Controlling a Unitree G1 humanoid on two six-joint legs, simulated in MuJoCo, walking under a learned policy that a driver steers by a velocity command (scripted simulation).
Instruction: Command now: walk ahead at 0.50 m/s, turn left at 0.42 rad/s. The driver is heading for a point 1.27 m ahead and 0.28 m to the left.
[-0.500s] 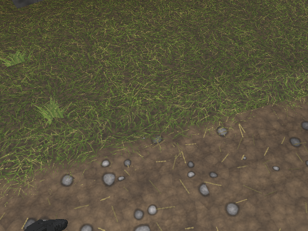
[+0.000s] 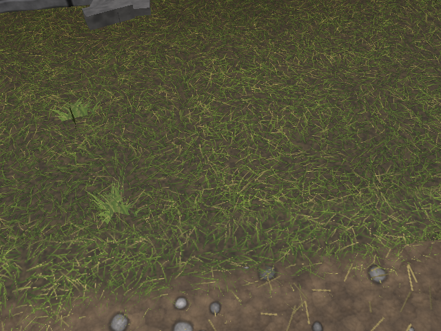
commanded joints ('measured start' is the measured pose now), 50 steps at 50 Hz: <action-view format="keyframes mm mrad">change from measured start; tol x32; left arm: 1 -4 147 35 -41 -9 -9 8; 28 -365 122 -7 -222 -12 -29 -22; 35 113 250 50 -116 -9 -27 -24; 50 34 199 13 -41 -26 1 -8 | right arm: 1 -124 -22 8 -102 0 -14 21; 35 306 -74 6 -108 5 -31 -18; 50 -115 -32 16 -189 -11 -37 2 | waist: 1 27 -91 50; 11 -173 131 -437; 50 26 -118 14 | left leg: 1 9 -8 47 -90 31 15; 8 375 -162 206 -208 -236 144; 11 1173 255 -751 -427 -272 458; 20 483 28 -194 -535 87 302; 30 632 83 -261 -413 -83 202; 33 547 -24 -173 -57 73 134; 36 -63 -127 -87 536 -602 36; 50 125 -25 71 -131 -26 -16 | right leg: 1 4 -290 52 -64 377 -102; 8 88 -304 -45 400 1034 -22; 11 -735 -11 213 1206 -328 87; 25 -468 -91 152 379 351 129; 32 -277 -67 139 216 202 7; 35 358 -461 886 88 -103 -263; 50 -100 -242 244 -65 285 -141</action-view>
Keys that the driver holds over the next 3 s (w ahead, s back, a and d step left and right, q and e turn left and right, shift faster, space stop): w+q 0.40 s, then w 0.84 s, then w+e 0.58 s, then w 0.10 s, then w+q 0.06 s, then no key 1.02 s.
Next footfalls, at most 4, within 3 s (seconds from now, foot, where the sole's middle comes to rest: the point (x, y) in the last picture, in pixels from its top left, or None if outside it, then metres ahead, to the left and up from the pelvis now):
0.18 left None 0.26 0.15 -0.78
0.66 right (244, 304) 0.56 0.01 -0.78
1.18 left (149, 250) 0.73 0.33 -0.78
1.72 right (207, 172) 1.07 0.16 -0.78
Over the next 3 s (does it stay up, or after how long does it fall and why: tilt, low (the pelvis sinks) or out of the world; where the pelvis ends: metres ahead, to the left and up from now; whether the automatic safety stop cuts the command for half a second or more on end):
stays up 1.27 0.25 -0.01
